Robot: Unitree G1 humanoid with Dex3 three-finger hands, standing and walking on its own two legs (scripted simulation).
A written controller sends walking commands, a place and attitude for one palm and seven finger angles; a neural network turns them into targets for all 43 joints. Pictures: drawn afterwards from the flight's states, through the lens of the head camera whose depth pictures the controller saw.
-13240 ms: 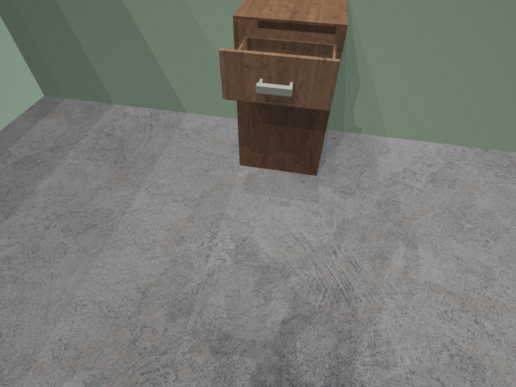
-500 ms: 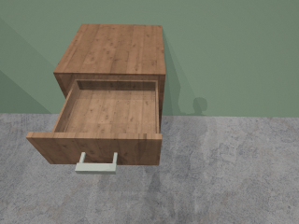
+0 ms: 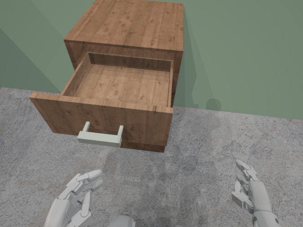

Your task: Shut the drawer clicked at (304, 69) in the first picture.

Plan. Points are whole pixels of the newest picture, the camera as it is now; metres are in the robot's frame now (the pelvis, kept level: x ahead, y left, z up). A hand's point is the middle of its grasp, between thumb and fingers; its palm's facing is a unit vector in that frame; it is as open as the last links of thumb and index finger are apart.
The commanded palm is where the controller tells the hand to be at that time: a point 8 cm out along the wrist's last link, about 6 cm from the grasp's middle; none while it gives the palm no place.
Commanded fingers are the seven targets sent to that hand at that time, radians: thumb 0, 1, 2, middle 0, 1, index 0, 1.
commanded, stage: raise the hand and make a fist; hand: left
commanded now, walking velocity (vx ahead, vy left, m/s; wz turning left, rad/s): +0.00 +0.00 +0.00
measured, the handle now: (102, 132) +0.37 +0.19 +0.00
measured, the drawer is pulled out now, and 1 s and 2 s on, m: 0.29 0.29 0.29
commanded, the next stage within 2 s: bring the fist close to the handle in 1.50 s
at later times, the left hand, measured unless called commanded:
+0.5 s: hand (77, 190) +0.19 +0.18 +0.06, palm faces +0.06 -1.00 -0.05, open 3.6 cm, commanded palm +0.14 +0.22 +0.07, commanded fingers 0.00 0.90 0.90 -1.12 -1.30 -1.12 -1.30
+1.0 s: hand (87, 194) +0.17 +0.15 +0.09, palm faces -0.07 -1.00 +0.00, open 3.2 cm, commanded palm +0.15 +0.21 +0.10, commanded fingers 0.00 0.90 0.90 -1.40 -1.60 -1.40 -1.60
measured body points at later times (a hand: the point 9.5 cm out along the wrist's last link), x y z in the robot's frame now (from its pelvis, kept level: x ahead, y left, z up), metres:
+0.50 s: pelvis +0.00 +0.02 +0.00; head +0.04 +0.02 +0.45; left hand +0.18 +0.24 +0.07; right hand +0.14 -0.23 -0.09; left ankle +0.04 +0.13 -0.67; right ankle -0.01 -0.09 -0.67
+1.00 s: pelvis +0.01 +0.04 +0.00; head +0.03 +0.04 +0.45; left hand +0.17 +0.20 +0.09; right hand +0.22 -0.16 -0.04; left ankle +0.04 +0.13 -0.67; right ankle -0.01 -0.09 -0.67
